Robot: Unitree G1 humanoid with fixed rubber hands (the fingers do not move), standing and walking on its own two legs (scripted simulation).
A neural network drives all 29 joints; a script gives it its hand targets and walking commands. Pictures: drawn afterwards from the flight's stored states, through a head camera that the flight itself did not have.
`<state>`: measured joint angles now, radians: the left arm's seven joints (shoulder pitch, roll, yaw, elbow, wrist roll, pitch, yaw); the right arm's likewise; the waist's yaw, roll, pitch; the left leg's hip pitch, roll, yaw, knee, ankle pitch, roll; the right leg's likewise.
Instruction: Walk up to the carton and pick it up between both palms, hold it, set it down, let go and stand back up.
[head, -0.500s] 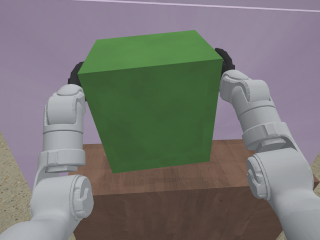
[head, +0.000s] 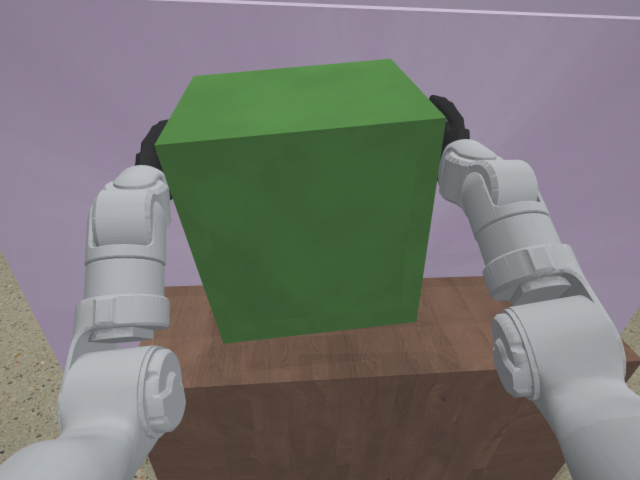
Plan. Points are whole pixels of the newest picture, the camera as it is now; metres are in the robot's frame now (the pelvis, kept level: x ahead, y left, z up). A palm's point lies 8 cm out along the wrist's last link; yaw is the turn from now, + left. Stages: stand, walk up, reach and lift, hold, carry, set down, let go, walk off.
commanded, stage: hold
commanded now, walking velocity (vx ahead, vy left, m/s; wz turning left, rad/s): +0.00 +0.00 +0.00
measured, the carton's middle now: (307, 201) +0.39 +0.00 +0.24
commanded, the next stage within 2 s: set down in 0.38 s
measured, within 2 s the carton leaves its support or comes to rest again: neither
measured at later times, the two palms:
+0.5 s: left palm (152, 176) +0.37 +0.18 +0.28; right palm (451, 151) +0.37 -0.17 +0.31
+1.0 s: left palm (156, 197) +0.40 +0.19 +0.24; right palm (425, 181) +0.40 -0.16 +0.26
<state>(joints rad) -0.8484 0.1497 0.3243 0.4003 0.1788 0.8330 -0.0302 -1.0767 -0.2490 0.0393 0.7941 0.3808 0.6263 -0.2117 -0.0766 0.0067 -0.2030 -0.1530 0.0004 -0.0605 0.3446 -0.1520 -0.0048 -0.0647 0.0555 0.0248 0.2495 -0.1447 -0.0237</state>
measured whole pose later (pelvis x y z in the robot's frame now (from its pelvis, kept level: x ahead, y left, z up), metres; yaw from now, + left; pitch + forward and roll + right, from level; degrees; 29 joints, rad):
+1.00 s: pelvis +0.02 +0.00 +0.00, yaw +2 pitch -8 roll -1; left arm -0.81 0.11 0.39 0.38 0.29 0.60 -0.09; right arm -0.95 -0.11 -0.13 0.83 0.17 0.24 -0.12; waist -0.11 -0.08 -0.02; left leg 0.00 -0.01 -0.08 0.32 -0.17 -0.01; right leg 0.09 0.04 -0.01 0.24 -0.18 -0.03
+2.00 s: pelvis +0.02 +0.00 +0.00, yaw +0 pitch -4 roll +0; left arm -0.84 0.09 0.38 0.70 0.26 0.36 -0.02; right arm -0.90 -0.07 -0.37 0.95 -0.09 0.06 -0.04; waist -0.04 -0.06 -0.02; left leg -0.07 -0.01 -0.01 0.30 -0.16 0.00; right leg -0.02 0.02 -0.02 0.27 -0.19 -0.02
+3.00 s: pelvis +0.03 +0.00 +0.00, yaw -2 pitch +3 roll +0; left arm -0.86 0.05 0.46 0.89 0.28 0.16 -0.01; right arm -0.85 0.00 -0.60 0.93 -0.33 -0.04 0.03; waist 0.00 -0.04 -0.04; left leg -0.20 0.00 0.04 0.30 -0.16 0.00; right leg -0.16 0.01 -0.04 0.29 -0.19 -0.02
